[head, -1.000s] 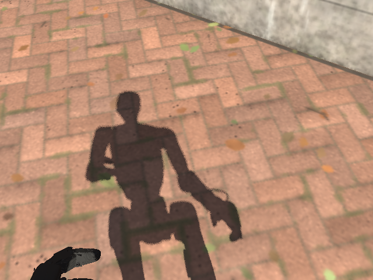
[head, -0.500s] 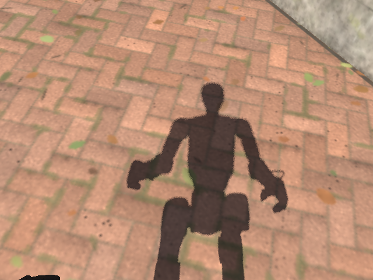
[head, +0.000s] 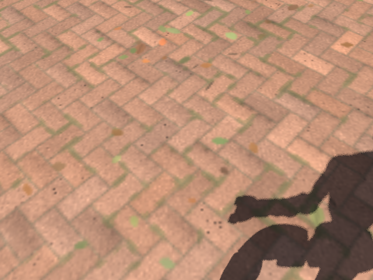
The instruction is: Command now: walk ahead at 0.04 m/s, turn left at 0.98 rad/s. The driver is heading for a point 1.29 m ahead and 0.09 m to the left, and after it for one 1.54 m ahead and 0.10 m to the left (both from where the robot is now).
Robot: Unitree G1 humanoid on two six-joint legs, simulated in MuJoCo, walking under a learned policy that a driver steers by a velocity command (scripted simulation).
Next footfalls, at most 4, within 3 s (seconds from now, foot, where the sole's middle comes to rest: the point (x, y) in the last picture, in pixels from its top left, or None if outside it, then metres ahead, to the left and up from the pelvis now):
0.20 left None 0.09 0.17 -0.78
0.60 right None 0.20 -0.04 -0.78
0.92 left None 0.11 0.18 -0.78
1.50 right None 0.42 -0.16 -0.78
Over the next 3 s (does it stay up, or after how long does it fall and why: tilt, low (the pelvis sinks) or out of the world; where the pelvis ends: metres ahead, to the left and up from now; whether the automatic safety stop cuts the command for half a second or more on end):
stays up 1.52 -0.05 -0.01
